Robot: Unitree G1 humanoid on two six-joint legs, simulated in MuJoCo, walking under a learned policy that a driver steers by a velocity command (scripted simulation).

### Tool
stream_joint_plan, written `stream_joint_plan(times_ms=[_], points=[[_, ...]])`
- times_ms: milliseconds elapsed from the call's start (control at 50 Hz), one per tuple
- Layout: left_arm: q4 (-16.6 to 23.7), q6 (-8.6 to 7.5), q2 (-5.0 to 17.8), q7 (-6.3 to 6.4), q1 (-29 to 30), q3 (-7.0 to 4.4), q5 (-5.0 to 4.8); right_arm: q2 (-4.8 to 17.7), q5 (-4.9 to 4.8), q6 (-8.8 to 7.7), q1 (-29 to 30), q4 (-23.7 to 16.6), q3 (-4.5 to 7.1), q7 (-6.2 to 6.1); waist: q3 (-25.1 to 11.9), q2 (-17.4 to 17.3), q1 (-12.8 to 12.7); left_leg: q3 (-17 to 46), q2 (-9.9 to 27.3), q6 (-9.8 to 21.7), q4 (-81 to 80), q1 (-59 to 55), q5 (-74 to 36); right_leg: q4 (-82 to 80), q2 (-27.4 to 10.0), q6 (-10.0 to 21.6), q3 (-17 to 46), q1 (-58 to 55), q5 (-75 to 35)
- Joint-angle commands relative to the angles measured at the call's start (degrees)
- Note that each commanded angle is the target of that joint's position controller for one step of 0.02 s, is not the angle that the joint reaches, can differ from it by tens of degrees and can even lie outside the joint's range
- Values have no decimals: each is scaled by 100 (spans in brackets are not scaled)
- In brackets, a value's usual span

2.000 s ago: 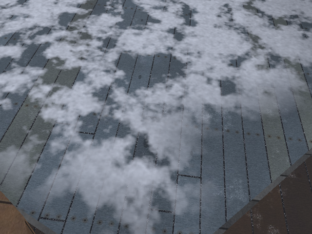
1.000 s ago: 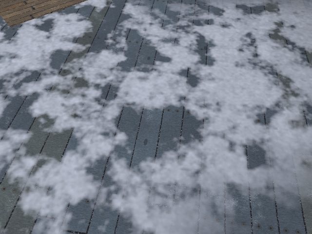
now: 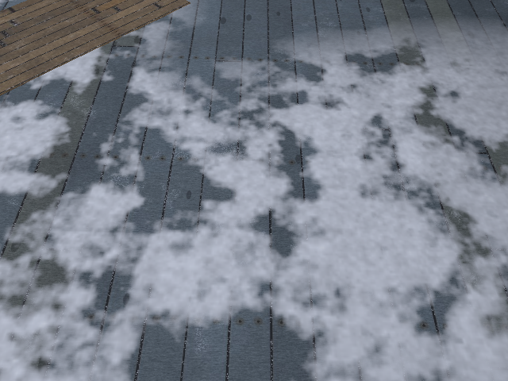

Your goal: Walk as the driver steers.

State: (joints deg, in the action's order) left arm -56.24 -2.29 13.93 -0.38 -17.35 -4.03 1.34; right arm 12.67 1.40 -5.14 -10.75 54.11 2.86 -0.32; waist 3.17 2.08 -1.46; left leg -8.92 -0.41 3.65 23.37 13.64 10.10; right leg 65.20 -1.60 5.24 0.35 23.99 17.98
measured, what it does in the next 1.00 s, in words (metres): walks ahead, turning right: right foot, then left foot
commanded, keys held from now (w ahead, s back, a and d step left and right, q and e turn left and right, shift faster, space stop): w+e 0.64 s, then w+q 0.36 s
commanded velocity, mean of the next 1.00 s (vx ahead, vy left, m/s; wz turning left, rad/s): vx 0.50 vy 0.00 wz -0.36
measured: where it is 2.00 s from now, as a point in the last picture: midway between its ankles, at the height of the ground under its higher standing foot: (345, 241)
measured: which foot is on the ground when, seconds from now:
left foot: down 0.00-0.38, up 0.40-0.94, down 0.96-1.00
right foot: up 0.00-0.36, down 0.38-0.96, up 0.98-1.00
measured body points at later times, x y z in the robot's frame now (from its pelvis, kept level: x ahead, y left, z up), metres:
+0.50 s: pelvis +0.25 -0.08 -0.01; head +0.28 -0.10 +0.44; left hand +0.44 +0.15 -0.13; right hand +0.23 -0.34 -0.15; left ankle +0.18 +0.09 -0.64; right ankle +0.28 -0.13 -0.74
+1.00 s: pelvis +0.53 -0.14 -0.02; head +0.56 -0.15 +0.43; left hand +0.60 +0.12 -0.16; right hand +0.60 -0.43 -0.13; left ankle +0.64 -0.11 -0.74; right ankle +0.31 -0.14 -0.69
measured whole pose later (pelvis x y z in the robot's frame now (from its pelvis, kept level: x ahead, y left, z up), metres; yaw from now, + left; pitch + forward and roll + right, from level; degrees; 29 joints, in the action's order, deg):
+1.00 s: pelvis +0.53 -0.14 -0.02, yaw -20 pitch +0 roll +0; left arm -54.9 -4.0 14.5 0.9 -22.5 -2.2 1.5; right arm 14.2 1.6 -3.0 -6.5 45.3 2.3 1.4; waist 3.0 0.7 -1.5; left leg -5.0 -3.7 6.7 32.5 25.1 7.9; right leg 47.4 5.1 4.3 0.2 2.3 24.9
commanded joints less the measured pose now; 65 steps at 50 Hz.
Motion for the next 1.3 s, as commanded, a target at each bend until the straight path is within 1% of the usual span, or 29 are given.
stream_joint_plan(times_ms=[20,140,260,320,360,380,400,420,440,460,480,500,540,600,660,820,880,920,940,960,980,1000,1020,1040,1060,1080,1140,1200,1300], points=[[271,153,22,-113,-275,-35,71,431,-83,-168,-547,-29,70,-31,-142,-688,-38,1270,1686,501,-1497,-536,-517,123,-396,-95,173,861,-437],[821,189,-2,-273,1027,29,47,496,-22,-196,-942,65,81,-39,208,-592,115,238,1505,442,-1600,-691,-1166,-1300,-441,-255,-132,1430,-1586],[1226,168,86,-365,1911,83,81,752,-19,-108,-1375,158,157,-102,313,-638,348,-348,1694,367,-1323,-1530,-2058,-2689,-233,48,-694,1069,-1402],[1201,168,232,-317,1588,11,120,952,2,23,-1366,159,218,-141,38,-794,151,-642,1740,262,-280,-1971,-4307,-2921,219,352,-975,429,-543],[848,89,429,-229,346,-128,123,1090,-19,157,-1265,87,256,-115,-688,-656,-380,-800,1652,150,1689,-1714,-4651,-3449,673,642,-1020,-1018,-451],[594,44,877,-138,-571,-297,199,998,-21,177,-1228,-71,225,-93,-1277,-150,-763,-826,1500,-61,3378,-576,-3102,-3824,112,923,-35,-2463,-42],[754,90,1605,-78,-422,-465,115,367,-118,99,-1302,-585,112,32,-1781,1502,-367,-570,243,-483,5698,2243,1888,-4406,-1648,1824,3261,-4360,170],[853,185,1616,-24,-590,-453,36,848,-60,16,-633,-753,183,69,-1875,384,-603,732,111,-465,6107,2969,1942,-5016,-1850,1894,4047,-4290,-206],[771,198,1394,37,-332,-389,5,737,-117,-49,-208,-867,150,92,-1122,22,-483,945,450,-378,5917,3220,1347,-4969,-1712,1717,3056,-3738,-727],[747,152,1050,49,-48,-306,-51,681,-130,-100,-363,-788,124,72,-583,-305,-178,965,687,-349,5199,2866,920,-5021,-1459,1444,2449,-2852,-1543],[763,93,869,67,187,-249,-84,675,-35,-46,-362,-774,137,56,-391,-375,46,1034,818,-371,4752,2494,860,-5061,-1117,1240,1992,-2331,-2071],[807,37,748,74,358,-205,-117,658,88,70,-546,-721,133,48,-389,-321,217,1036,839,-430,4541,2099,796,-5108,-918,1160,1707,-1975,-2454],[807,-84,742,46,274,-174,-165,589,154,267,-639,-742,125,86,-464,-246,333,996,803,-546,4236,1862,797,-5189,-715,1171,1503,-1721,-2789],[756,-144,933,18,-84,-211,-148,556,139,373,-91,-967,109,118,-259,-138,204,905,771,-683,3581,2204,280,-5390,-565,1101,1475,-1583,-2481],[699,-141,906,12,-462,-188,-143,599,112,389,527,-1179,100,130,-100,-20,-21,900,732,-714,2818,2694,-352,-5501,-548,941,1544,-1941,-2337],[388,-231,753,103,-1114,-24,-10,524,4,289,1528,-1508,-29,262,141,136,-430,500,440,-185,1358,2702,-983,-5502,-741,506,859,-3104,-3617],[340,-250,851,173,-892,-2,57,592,-28,250,1226,-1476,-15,272,123,198,-142,386,95,150,914,1915,-458,-5159,-872,369,475,-3206,-5043],[313,-253,975,208,-759,-13,108,782,-38,231,248,-1165,81,188,-382,279,285,268,-341,384,820,828,16,-3988,-865,242,228,-3314,-6731],[326,-230,1028,205,-652,-19,92,853,-11,194,-593,-888,139,144,-784,186,679,262,-441,521,438,-103,-179,-2903,-752,169,46,-3086,-6685],[460,-258,952,204,-555,27,46,1127,99,171,-1511,-670,234,82,-1288,-88,1070,1196,305,840,373,-1526,-13,-1406,-588,81,-102,-1995,-5239],[627,-288,482,114,-1083,109,-137,1831,166,194,-1841,-624,435,71,-1843,-1511,736,4280,1936,1896,65,-3132,24,1115,597,-306,-400,287,-996],[668,-333,816,90,-755,57,67,1478,-110,255,-1336,-616,370,162,-1677,-884,571,5284,1984,1925,-660,-2903,99,1553,647,-184,362,1100,758],[843,-373,823,50,-278,62,65,1309,-160,277,-777,-742,330,178,-791,-626,384,4373,1852,1784,-748,-2034,412,1406,247,-167,498,1404,298],[922,-417,828,20,-15,83,57,1004,-118,280,-535,-786,257,190,-400,-193,311,3817,1635,1619,-939,-1337,70,1040,18,-192,435,1306,-15],[971,-378,759,3,80,87,71,899,-101,265,-494,-762,219,168,-139,-94,179,3406,1375,1462,-1035,-817,-369,695,-117,-244,410,1125,-60],[1012,-283,690,-8,15,115,123,817,-115,244,-479,-700,182,135,-88,-159,14,3051,1128,1331,-1134,-418,-723,398,-211,-346,383,849,-79],[1125,-78,511,-37,68,177,168,1025,-150,136,-736,-619,235,120,-191,-376,-48,2582,829,1313,-1246,-69,-1291,-266,-276,-606,169,703,-180],[1446,-41,487,-54,870,208,148,1112,-161,152,-1024,-598,271,100,-7,-442,156,2489,633,1189,-1388,-46,-1221,-1238,-325,-824,18,1061,-851],[1788,-68,441,-99,1829,272,74,1144,-143,214,-1574,-571,318,63,-134,-561,594,2603,524,889,-1011,-788,-1729,-2470,-131,-882,7,1210,-1698]])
